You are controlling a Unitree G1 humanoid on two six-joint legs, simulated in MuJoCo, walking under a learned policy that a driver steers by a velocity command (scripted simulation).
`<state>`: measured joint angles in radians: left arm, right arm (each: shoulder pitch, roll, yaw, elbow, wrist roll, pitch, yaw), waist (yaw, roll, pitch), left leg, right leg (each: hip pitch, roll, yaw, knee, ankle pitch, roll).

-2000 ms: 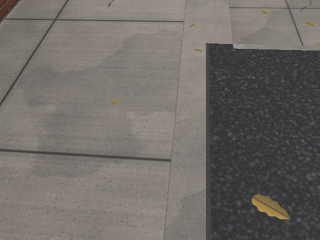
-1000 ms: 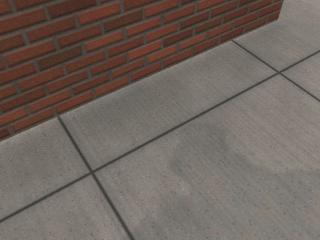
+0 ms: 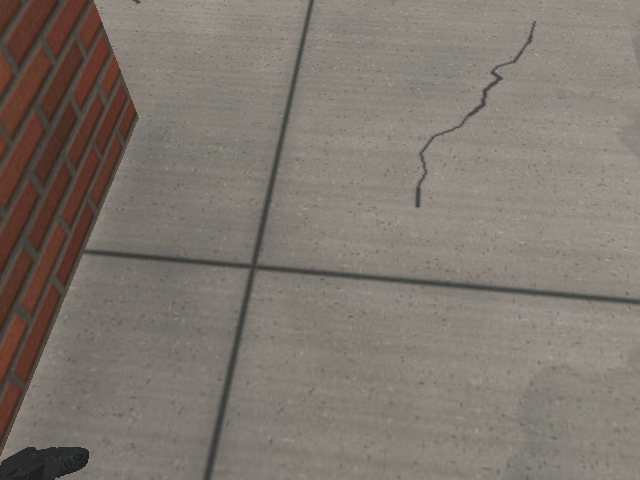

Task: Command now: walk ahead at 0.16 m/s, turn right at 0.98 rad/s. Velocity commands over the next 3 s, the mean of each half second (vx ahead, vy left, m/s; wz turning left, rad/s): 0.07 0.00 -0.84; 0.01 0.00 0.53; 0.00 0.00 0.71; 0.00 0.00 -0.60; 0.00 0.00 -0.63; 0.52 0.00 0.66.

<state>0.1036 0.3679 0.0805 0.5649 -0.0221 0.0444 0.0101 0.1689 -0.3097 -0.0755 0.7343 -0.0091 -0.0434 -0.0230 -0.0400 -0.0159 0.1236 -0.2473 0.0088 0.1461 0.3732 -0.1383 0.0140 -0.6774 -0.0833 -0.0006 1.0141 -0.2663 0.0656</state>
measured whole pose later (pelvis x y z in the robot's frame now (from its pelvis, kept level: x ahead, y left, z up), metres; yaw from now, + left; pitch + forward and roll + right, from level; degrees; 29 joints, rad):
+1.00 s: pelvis +0.11 -0.02 +0.00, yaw -3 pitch +2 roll +0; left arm 0.16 0.26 0.08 0.65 0.02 0.00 0.04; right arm 0.18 -0.37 -0.13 0.67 0.03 0.06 -0.02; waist -0.01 0.05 0.04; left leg -0.56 -0.05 -0.13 1.08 -0.40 -0.08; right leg -0.20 0.04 -0.02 0.42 -0.26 -0.05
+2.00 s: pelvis +0.16 +0.00 +0.00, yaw -5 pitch +3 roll +2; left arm 0.21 0.33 0.09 0.61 -0.01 0.03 -0.01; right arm 0.08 -0.34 -0.10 0.73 -0.01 0.02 -0.02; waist 0.00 0.04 0.08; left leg -0.49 0.06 0.02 1.12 -0.51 -0.06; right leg -0.34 0.01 -0.01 0.56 -0.27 -0.05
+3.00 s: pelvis +0.43 +0.06 -0.05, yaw +1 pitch +4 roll -1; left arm 0.47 0.33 0.07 0.82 0.00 -0.06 0.01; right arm 0.04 -0.31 -0.02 0.54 0.05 -0.03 0.08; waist 0.10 0.01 0.03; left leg -0.73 0.06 0.08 0.83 -0.22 0.09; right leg 0.26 -0.12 -0.22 0.30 -0.53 0.11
